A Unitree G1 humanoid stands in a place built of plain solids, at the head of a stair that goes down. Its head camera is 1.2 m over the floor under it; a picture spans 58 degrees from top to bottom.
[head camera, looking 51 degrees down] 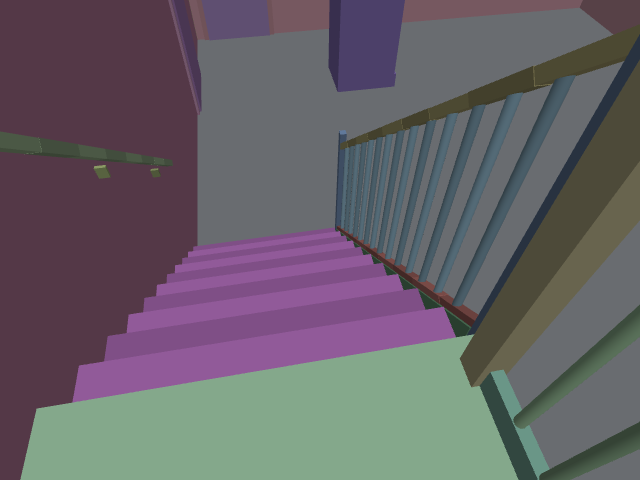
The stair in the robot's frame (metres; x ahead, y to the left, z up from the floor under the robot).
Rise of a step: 0.18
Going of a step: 0.20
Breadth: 1.28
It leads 10 degrees to the left of straight ahead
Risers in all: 11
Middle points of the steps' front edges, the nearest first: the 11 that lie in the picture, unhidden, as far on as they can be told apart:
0.49 0.14 0.00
0.69 0.17 -0.18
0.89 0.21 -0.36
1.09 0.25 -0.54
1.29 0.28 -0.72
1.48 0.32 -0.90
1.68 0.35 -1.08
1.88 0.39 -1.27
2.08 0.42 -1.45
2.28 0.46 -1.63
2.47 0.49 -1.81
